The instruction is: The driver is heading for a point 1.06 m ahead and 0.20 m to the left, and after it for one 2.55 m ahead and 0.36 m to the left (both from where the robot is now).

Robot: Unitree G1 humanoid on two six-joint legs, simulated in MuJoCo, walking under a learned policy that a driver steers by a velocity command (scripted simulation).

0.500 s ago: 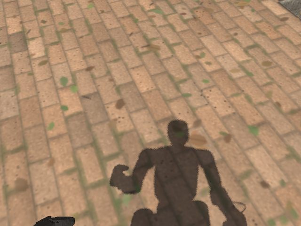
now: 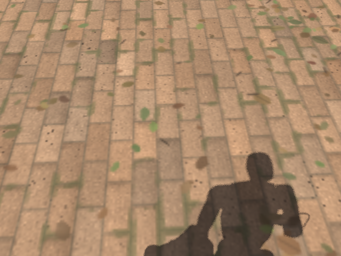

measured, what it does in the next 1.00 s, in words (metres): walks ahead, turning left: left foot, then right foot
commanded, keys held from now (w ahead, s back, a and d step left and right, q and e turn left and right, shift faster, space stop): w+q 0.58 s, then w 0.42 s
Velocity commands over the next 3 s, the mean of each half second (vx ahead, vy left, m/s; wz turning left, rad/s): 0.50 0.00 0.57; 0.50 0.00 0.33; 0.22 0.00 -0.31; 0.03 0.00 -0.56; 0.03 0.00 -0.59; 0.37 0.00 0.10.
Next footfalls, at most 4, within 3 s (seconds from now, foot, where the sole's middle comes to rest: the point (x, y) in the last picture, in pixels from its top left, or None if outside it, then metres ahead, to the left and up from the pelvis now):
0.04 left None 0.18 0.10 -0.76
0.50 right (198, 246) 0.50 -0.05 -0.76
1.00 left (111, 210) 0.62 0.30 -0.76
1.48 right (155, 168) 0.83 0.14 -0.76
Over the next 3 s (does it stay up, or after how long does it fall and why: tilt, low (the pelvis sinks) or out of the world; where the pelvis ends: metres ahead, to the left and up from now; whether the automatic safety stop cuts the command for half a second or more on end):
stays up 0.90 0.22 0.02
